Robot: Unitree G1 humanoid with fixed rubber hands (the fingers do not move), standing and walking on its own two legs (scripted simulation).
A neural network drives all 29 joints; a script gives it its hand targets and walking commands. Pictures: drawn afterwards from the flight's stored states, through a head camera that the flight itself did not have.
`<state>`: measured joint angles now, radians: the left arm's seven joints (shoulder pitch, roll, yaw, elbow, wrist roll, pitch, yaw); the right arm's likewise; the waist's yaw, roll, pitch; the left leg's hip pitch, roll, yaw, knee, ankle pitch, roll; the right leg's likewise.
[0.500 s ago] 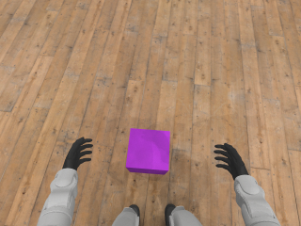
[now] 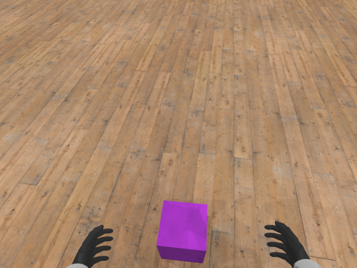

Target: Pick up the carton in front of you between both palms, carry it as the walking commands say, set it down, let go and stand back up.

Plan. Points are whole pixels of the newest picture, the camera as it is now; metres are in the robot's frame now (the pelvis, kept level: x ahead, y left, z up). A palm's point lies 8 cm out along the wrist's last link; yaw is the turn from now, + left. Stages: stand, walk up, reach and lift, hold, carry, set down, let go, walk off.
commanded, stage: let go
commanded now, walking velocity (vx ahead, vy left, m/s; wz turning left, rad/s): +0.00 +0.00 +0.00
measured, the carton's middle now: (183, 232) +0.39 +0.02 -0.65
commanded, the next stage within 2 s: stand in 0.22 s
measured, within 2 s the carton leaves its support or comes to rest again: neither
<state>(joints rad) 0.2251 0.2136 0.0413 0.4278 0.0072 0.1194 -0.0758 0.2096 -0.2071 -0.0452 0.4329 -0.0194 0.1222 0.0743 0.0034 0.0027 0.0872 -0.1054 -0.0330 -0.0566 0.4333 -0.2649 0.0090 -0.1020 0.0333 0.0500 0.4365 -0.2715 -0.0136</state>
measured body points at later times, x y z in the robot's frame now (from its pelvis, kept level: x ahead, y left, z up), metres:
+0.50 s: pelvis +0.01 +0.00 -0.01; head +0.01 +0.00 +0.44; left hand +0.14 +0.29 -0.09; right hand +0.16 -0.29 -0.10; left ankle -0.02 +0.12 -0.74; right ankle -0.02 -0.11 -0.74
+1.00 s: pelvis +0.01 +0.00 +0.00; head +0.01 +0.00 +0.45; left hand +0.14 +0.30 -0.10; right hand +0.13 -0.30 -0.11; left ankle -0.02 +0.12 -0.74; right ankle -0.02 -0.11 -0.74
